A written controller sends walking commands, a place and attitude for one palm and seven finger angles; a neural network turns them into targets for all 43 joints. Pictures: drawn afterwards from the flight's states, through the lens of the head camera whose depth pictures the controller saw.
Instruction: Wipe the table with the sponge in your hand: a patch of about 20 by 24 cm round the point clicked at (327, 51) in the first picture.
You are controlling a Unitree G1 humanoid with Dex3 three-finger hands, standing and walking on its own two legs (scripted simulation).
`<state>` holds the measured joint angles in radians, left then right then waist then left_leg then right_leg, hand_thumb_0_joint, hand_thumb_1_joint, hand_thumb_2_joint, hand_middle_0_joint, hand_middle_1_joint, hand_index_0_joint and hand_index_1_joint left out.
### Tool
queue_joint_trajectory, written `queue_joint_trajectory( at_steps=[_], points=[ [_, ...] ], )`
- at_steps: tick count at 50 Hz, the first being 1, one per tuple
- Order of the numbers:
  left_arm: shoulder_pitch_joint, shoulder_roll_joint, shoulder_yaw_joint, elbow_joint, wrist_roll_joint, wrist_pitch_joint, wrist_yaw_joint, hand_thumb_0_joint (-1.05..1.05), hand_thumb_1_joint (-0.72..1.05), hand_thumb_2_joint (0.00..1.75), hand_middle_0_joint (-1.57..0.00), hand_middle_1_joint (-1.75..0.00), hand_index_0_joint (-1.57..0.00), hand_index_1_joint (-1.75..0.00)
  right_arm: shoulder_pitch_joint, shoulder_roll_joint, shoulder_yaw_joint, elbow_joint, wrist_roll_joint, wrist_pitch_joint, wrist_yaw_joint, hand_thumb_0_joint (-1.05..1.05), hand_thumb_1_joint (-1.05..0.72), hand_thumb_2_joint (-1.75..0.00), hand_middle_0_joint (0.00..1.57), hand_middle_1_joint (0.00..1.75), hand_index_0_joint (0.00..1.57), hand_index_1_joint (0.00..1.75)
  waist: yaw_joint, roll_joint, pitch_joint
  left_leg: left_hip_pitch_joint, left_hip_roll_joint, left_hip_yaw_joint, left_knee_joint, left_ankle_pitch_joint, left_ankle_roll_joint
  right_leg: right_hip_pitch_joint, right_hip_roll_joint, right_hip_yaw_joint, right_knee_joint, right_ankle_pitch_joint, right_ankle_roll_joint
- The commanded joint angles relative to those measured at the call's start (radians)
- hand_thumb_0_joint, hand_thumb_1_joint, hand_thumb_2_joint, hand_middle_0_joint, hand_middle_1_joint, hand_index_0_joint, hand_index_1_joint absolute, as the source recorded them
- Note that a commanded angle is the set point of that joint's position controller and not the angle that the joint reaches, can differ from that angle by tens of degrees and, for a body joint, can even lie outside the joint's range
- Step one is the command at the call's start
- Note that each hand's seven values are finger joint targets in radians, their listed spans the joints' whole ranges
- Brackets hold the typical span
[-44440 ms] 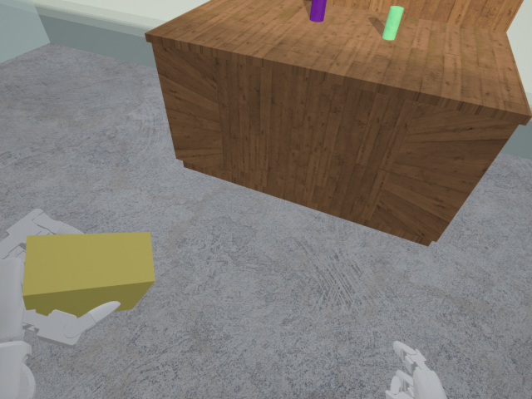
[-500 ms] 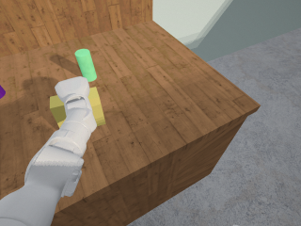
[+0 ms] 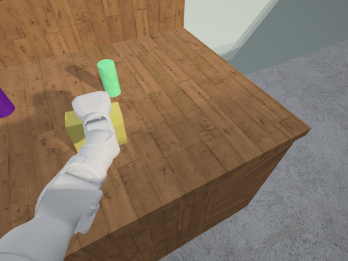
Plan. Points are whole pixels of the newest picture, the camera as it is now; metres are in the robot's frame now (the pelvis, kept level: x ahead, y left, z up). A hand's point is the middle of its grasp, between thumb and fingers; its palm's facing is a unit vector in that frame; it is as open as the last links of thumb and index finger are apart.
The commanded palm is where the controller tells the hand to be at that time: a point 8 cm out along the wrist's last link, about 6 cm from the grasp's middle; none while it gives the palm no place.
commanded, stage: wipe back along the third lane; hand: left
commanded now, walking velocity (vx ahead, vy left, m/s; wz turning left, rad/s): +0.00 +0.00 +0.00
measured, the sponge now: (100, 133) +0.44 +0.21 +0.03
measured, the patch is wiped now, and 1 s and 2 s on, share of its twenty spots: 1.00 1.00 1.00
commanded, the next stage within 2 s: slide back across to the middle lane in 1.32 s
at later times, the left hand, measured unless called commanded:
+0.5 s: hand (102, 136) +0.40 +0.18 +0.07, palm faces +0.02 -0.04 -1.00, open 10.1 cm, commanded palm +0.35 +0.15 +0.10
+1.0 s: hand (111, 152) +0.35 +0.15 +0.07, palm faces +0.01 -0.04 -1.00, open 10.1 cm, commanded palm +0.31 +0.13 +0.11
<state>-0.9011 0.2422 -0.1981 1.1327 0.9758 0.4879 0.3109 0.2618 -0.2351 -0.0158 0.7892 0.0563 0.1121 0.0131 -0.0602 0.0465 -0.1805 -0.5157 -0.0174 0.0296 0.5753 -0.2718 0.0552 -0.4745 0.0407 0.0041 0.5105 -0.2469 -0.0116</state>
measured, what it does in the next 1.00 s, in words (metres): stands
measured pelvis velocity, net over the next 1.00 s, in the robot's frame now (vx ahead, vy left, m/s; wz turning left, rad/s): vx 0.00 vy -0.03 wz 0.03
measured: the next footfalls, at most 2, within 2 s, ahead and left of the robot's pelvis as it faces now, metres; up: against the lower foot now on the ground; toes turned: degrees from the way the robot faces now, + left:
none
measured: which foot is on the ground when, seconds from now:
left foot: down 0.00-1.00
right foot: down 0.00-1.00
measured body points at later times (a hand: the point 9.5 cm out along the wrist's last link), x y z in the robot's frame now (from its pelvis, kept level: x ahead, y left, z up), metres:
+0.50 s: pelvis +0.02 -0.01 +0.00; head +0.01 -0.02 +0.45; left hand +0.39 +0.18 +0.13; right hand +0.24 -0.21 -0.09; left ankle +0.00 +0.08 -0.73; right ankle -0.01 -0.12 -0.73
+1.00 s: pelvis +0.00 -0.03 +0.01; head -0.03 -0.06 +0.45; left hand +0.34 +0.15 +0.13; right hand +0.22 -0.25 -0.09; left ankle +0.00 +0.08 -0.73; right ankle -0.01 -0.12 -0.73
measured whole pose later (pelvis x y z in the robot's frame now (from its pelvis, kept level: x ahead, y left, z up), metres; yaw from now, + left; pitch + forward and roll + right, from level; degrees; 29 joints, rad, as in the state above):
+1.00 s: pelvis +0.00 -0.03 +0.01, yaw +2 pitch +3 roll +0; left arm -0.47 0.16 -0.42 0.55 0.97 0.66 0.18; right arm 0.06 -0.25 0.02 0.68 0.09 0.23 0.02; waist 0.05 0.07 -0.14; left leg -0.29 -0.02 0.00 0.50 -0.26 0.02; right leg -0.27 0.04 -0.03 0.50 -0.28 -0.05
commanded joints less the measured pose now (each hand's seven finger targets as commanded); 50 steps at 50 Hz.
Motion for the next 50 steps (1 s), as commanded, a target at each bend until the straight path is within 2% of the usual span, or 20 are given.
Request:
queue_joint_trajectory(
  at_steps=[1, 4, 5, 6, 9, 10, 12, 13, 19, 24, 26, 30, 32, 34, 38, 39, 42, 43, 48, 50],
  points=[
    [-0.231, 0.032, -0.041, -0.105, -0.005, 0.038, -0.028, 0.0, 0.1, 1.3, -1.2, -1.6, -1.2, -1.6, -0.116, -0.137, -0.038, -0.143, 0.004, -0.027, 0.003, 0.0, -0.9, -0.9, 0.2, 0.3, 0.2, 0.3, 0.027, -0.064, -0.228, 0.231, 0.032, -0.061, -0.077, 0.257, -0.024, 0.105, 0.013, -0.047, -0.053, 0.209, -0.043],
    [-0.178, -0.008, -0.069, -0.169, -0.011, 0.054, -0.039, 0.0, 0.1, 1.3, -1.2, -1.6, -1.2, -1.6, -0.151, -0.133, -0.036, -0.159, 0.006, -0.015, 0.003, 0.0, -0.9, -0.9, 0.2, 0.3, 0.2, 0.3, 0.04, -0.065, -0.232, 0.266, 0.032, -0.066, -0.077, 0.303, -0.026, 0.124, 0.012, -0.049, -0.049, 0.241, -0.048],
    [-0.193, -0.039, -0.096, -0.188, -0.008, 0.06, -0.044, 0.0, 0.1, 1.3, -1.2, -1.6, -1.2, -1.6, -0.159, -0.13, -0.035, -0.162, 0.005, -0.01, 0.005, 0.0, -0.9, -0.9, 0.2, 0.3, 0.2, 0.3, 0.029, -0.076, -0.217, 0.274, 0.034, -0.066, -0.076, 0.307, -0.027, 0.113, 0.013, -0.054, -0.051, 0.244, -0.049],
    [-0.168, -0.035, -0.091, -0.198, -0.008, 0.07, -0.047, 0.0, 0.1, 1.3, -1.2, -1.6, -1.2, -1.6, -0.17, -0.129, -0.035, -0.166, 0.007, -0.003, 0.006, 0.0, -0.9, -0.9, 0.2, 0.3, 0.2, 0.3, 0.039, -0.079, -0.211, 0.277, 0.034, -0.07, -0.08, 0.306, -0.029, 0.115, 0.014, -0.055, -0.053, 0.237, -0.051],
    [-0.192, -0.073, -0.134, -0.25, -0.014, 0.086, -0.063, 0.0, 0.1, 1.3, -1.2, -1.6, -1.2, -1.6, -0.205, -0.124, -0.03, -0.178, 0.01, 0.01, 0.002, 0.0, -0.9, -0.9, 0.2, 0.3, 0.2, 0.3, 0.03, -0.082, -0.183, 0.296, 0.031, -0.075, -0.087, 0.298, -0.029, 0.112, 0.013, -0.061, -0.058, 0.225, -0.053],
    [-0.176, -0.034, -0.098, -0.25, -0.01, 0.093, -0.062, 0.0, 0.1, 1.3, -1.2, -1.6, -1.2, -1.6, -0.208, -0.125, -0.028, -0.176, 0.008, 0.016, 0.001, 0.0, -0.9, -0.9, 0.2, 0.3, 0.2, 0.3, 0.04, -0.08, -0.189, 0.295, 0.028, -0.069, -0.083, 0.31, -0.029, 0.128, 0.011, -0.057, -0.058, 0.251, -0.056],
    [-0.138, -0.078, -0.138, -0.298, -0.007, 0.1, -0.073, 0.0, 0.1, 1.3, -1.2, -1.6, -1.2, -1.6, -0.231, -0.119, -0.026, -0.192, 0.008, 0.026, 0.002, 0.0, -0.9, -0.9, 0.2, 0.3, 0.2, 0.3, 0.048, -0.078, -0.216, 0.311, 0.022, -0.065, -0.078, 0.346, -0.032, 0.155, 0.008, -0.056, -0.051, 0.297, -0.059],
    [-0.127, -0.068, -0.121, -0.33, -0.012, 0.096, -0.078, 0.0, 0.1, 1.3, -1.2, -1.6, -1.2, -1.6, -0.248, -0.117, -0.027, -0.2, 0.009, 0.029, 0.003, 0.0, -0.9, -0.9, 0.2, 0.3, 0.2, 0.3, 0.057, -0.081, -0.237, 0.323, 0.025, -0.071, -0.074, 0.386, -0.034, 0.172, 0.006, -0.058, -0.042, 0.323, -0.063],
    [0.011, -0.121, -0.185, -0.439, -0.015, 0.126, -0.104, 0.0, 0.1, 1.3, -1.2, -1.6, -1.2, -1.6, -0.305, -0.118, -0.021, -0.23, 0.012, 0.061, 0.016, 0.0, -0.9, -0.9, 0.2, 0.3, 0.2, 0.3, 0.073, -0.095, -0.216, 0.348, 0.021, -0.066, -0.059, 0.459, -0.034, 0.215, 0.002, -0.056, -0.036, 0.417, -0.067],
    [0.078, -0.119, -0.206, -0.534, -0.017, 0.154, -0.122, 0.0, 0.1, 1.3, -1.2, -1.6, -1.2, -1.6, -0.355, -0.119, -0.013, -0.251, 0.018, 0.081, 0.027, 0.0, -0.9, -0.9, 0.2, 0.3, 0.2, 0.3, 0.085, -0.11, -0.203, 0.341, 0.014, -0.058, -0.059, 0.453, -0.029, 0.257, -0.003, -0.051, -0.03, 0.464, -0.071],
    [0.072, -0.128, -0.23, -0.562, -0.013, 0.166, -0.132, 0.0, 0.1, 1.3, -1.2, -1.6, -1.2, -1.6, -0.373, -0.116, -0.006, -0.255, 0.022, 0.087, 0.027, 0.0, -0.9, -0.9, 0.2, 0.3, 0.2, 0.3, 0.081, -0.094, -0.179, 0.336, 0.013, -0.058, -0.067, 0.421, -0.03, 0.247, -0.005, -0.052, -0.033, 0.435, -0.073],
    [0.073, -0.086, -0.2, -0.583, -0.018, 0.172, -0.141, 0.0, 0.1, 1.3, -1.2, -1.6, -1.2, -1.6, -0.392, -0.117, 0.002, -0.256, 0.025, 0.087, 0.018, 0.0, -0.9, -0.9, 0.2, 0.3, 0.2, 0.3, 0.084, -0.121, -0.157, 0.316, 0.006, -0.048, -0.079, 0.352, -0.025, 0.265, -0.008, -0.04, -0.043, 0.411, -0.07],
    [0.1, -0.09, -0.204, -0.585, -0.021, 0.177, -0.146, 0.0, 0.1, 1.3, -1.2, -1.6, -1.2, -1.6, -0.402, -0.115, 0.006, -0.262, 0.027, 0.087, 0.016, 0.0, -0.9, -0.9, 0.2, 0.3, 0.2, 0.3, 0.09, -0.125, -0.142, 0.306, 0.003, -0.045, -0.088, 0.329, -0.025, 0.27, -0.011, -0.036, -0.05, 0.394, -0.069],
    [0.108, -0.069, -0.189, -0.611, -0.021, 0.169, -0.149, 0.0, 0.1, 1.3, -1.2, -1.6, -1.2, -1.6, -0.408, -0.118, 0.005, -0.268, 0.027, 0.085, 0.013, 0.0, -0.9, -0.9, 0.2, 0.3, 0.2, 0.3, 0.096, -0.117, -0.159, 0.312, 0.001, -0.044, -0.088, 0.321, -0.023, 0.285, -0.012, -0.029, -0.049, 0.387, -0.07],
    [0.142, -0.096, -0.214, -0.655, -0.024, 0.161, -0.159, 0.0, 0.1, 1.3, -1.2, -1.6, -1.2, -1.6, -0.424, -0.111, 0.007, -0.285, 0.032, 0.081, 0.013, 0.0, -0.9, -0.9, 0.2, 0.3, 0.2, 0.3, 0.096, -0.129, -0.149, 0.303, 0.0, -0.044, -0.097, 0.298, -0.02, 0.287, -0.014, -0.023, -0.057, 0.365, -0.068],
    [0.139, -0.091, -0.218, -0.648, -0.024, 0.163, -0.157, 0.0, 0.1, 1.3, -1.2, -1.6, -1.2, -1.6, -0.423, -0.115, 0.007, -0.283, 0.032, 0.08, 0.013, 0.0, -0.9, -0.9, 0.2, 0.3, 0.2, 0.3, 0.093, -0.128, -0.122, 0.301, 0.0, -0.043, -0.102, 0.267, -0.02, 0.272, -0.012, -0.023, -0.066, 0.324, -0.065],
    [0.149, -0.069, -0.199, -0.641, -0.022, 0.165, -0.153, 0.0, 0.1, 1.3, -1.2, -1.6, -1.2, -1.6, -0.423, -0.116, 0.006, -0.276, 0.034, 0.072, 0.01, 0.0, -0.9, -0.9, 0.2, 0.3, 0.2, 0.3, 0.098, -0.115, -0.121, 0.298, -0.006, -0.036, -0.106, 0.236, -0.02, 0.269, -0.012, -0.012, -0.078, 0.289, -0.064],
    [0.161, -0.068, -0.186, -0.666, -0.035, 0.159, -0.155, 0.0, 0.1, 1.3, -1.2, -1.6, -1.2, -1.6, -0.43, -0.112, 0.007, -0.288, 0.037, 0.067, 0.011, 0.0, -0.9, -0.9, 0.2, 0.3, 0.2, 0.3, 0.106, -0.133, -0.13, 0.293, -0.005, -0.041, -0.112, 0.237, -0.019, 0.283, -0.012, -0.015, -0.075, 0.286, -0.065],
    [0.205, -0.102, -0.225, -0.698, -0.036, 0.152, -0.159, 0.0, 0.1, 1.3, -1.2, -1.6, -1.2, -1.6, -0.441, -0.11, 0.005, -0.297, 0.041, 0.057, 0.016, 0.0, -0.9, -0.9, 0.2, 0.3, 0.2, 0.3, 0.103, -0.139, -0.112, 0.292, -0.006, -0.039, -0.115, 0.212, -0.016, 0.273, -0.012, -0.01, -0.083, 0.248, -0.062],
    [0.22, -0.073, -0.206, -0.687, -0.033, 0.156, -0.154, 0.0, 0.1, 1.3, -1.2, -1.6, -1.2, -1.6, -0.44, -0.116, 0.003, -0.288, 0.041, 0.053, 0.013, 0.0, -0.9, -0.9, 0.2, 0.3, 0.2, 0.3, 0.106, -0.133, -0.091, 0.29, -0.008, -0.031, -0.118, 0.178, -0.016, 0.261, -0.012, -0.001, -0.098, 0.202, -0.058]
  ],
)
